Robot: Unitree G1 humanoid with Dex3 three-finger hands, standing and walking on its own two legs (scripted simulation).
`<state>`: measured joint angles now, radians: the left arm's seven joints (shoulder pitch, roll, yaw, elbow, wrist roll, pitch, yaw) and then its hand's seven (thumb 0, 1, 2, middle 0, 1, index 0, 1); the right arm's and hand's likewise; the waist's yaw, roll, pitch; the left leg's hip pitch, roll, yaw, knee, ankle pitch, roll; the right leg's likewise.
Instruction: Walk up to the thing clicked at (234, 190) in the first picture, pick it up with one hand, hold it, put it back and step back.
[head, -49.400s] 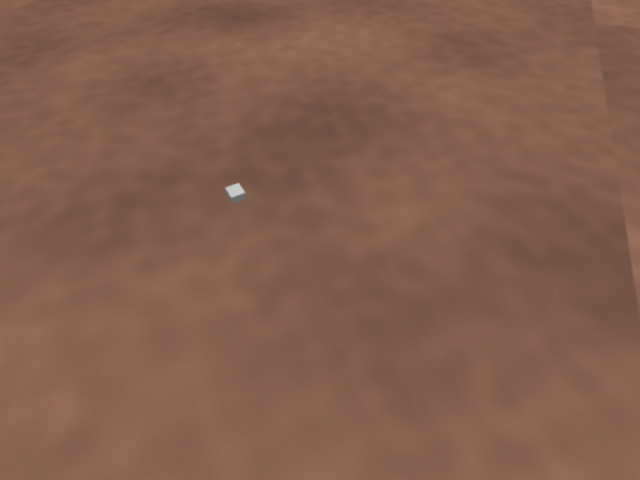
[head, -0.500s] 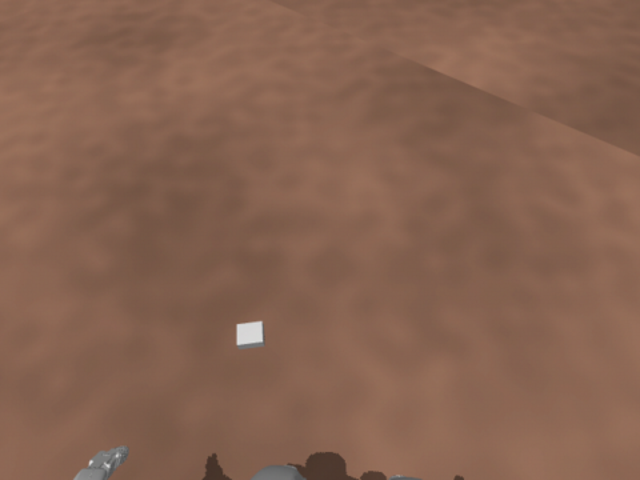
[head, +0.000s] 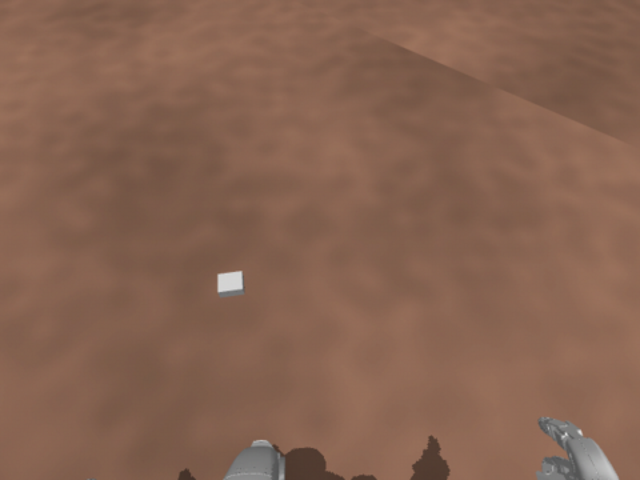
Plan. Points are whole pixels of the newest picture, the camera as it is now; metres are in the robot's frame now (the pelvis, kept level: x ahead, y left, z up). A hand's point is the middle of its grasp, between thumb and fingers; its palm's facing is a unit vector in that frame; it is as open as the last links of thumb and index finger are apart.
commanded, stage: step back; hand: left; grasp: from above
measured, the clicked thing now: (231, 284) +0.75 +0.33 -0.73
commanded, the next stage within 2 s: stand in 1.80 s
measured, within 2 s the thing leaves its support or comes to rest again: neither
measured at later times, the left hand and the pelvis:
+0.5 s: hand out of the picture -0.07 +0.26 -0.13, palm faces +0.09 -0.92 -0.38, open 7.4 cm; pelvis -0.17 -0.02 +0.01, yaw +5 degrees
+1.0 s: hand out of the picture -0.26 +0.25 -0.13, palm faces +0.13 -0.90 -0.42, open 7.4 cm; pelvis -0.28 -0.04 +0.01, yaw +6 degrees
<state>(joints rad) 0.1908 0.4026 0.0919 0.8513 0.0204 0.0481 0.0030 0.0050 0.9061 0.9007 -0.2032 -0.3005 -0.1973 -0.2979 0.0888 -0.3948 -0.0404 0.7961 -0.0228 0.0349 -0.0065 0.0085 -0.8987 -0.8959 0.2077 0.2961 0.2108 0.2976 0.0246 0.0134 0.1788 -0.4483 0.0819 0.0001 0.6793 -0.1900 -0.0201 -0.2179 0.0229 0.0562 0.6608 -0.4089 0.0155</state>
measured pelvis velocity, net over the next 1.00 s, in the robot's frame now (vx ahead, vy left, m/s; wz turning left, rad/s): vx -0.28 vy -0.04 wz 0.11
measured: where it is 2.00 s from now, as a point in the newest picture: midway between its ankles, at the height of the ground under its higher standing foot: outside the picture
